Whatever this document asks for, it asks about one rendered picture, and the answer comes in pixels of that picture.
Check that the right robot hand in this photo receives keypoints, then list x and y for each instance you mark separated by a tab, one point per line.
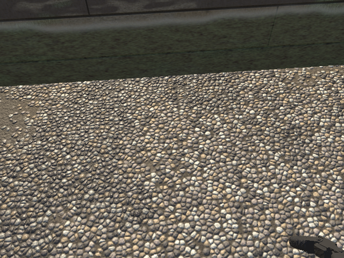
320	246

